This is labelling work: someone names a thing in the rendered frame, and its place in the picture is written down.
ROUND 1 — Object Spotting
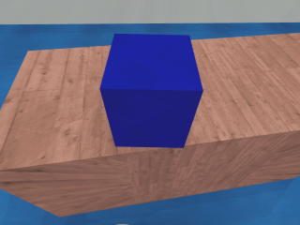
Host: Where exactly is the carton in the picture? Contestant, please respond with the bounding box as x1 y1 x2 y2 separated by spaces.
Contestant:
99 34 203 148

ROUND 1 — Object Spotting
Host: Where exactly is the pedestal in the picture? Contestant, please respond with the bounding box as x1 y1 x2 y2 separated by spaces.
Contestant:
0 33 300 218

